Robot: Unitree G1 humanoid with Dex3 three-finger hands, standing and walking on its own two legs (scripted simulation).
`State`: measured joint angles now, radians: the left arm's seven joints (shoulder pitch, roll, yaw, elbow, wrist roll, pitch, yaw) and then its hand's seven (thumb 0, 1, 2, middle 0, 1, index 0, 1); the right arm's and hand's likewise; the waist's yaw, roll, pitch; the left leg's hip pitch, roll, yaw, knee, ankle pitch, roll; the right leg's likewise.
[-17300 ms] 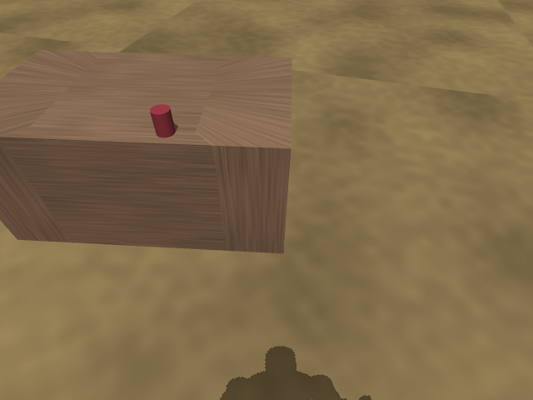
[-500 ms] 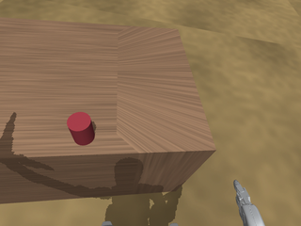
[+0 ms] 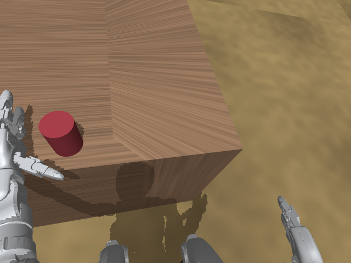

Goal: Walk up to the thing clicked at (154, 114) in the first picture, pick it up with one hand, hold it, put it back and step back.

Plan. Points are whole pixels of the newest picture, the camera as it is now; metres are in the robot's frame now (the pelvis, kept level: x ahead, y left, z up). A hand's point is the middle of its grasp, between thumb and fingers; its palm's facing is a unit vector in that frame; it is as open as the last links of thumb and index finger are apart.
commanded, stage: close in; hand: left
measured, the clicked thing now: (63, 134) +0.45 +0.20 -0.01
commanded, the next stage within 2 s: rest palm in 0.36 s
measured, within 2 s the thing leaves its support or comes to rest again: leaves its support in 1.72 s
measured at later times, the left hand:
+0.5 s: hand (60, 129) +0.44 +0.20 +0.03, palm faces +0.11 -0.99 +0.04, open 17.6 cm
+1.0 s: hand (60, 124) +0.45 +0.20 +0.03, palm faces +0.14 -0.99 +0.01, open 14.3 cm
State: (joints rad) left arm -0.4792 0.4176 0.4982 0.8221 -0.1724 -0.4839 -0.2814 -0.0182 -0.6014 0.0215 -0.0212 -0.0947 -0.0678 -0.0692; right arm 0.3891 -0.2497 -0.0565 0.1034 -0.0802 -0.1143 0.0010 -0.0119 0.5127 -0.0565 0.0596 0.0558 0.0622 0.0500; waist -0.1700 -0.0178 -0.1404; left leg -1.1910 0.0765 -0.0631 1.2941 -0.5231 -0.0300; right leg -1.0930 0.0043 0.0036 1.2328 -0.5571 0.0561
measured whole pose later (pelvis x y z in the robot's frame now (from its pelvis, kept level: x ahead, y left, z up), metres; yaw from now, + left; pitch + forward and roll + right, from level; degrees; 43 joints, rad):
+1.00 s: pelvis +0.00 +0.00 +0.00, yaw +0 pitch +23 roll -3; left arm -0.58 0.38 0.39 0.89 -0.10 -0.46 -0.11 -0.01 -0.42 0.20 -0.49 -0.38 -0.52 -0.36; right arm 0.42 -0.26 -0.09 -0.03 -0.05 0.03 0.04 -0.01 0.52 -0.05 0.06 0.05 0.06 0.05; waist -0.18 -0.01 -0.15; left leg -1.16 0.07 -0.06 1.28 -0.52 -0.03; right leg -1.06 0.00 0.00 1.23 -0.56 0.05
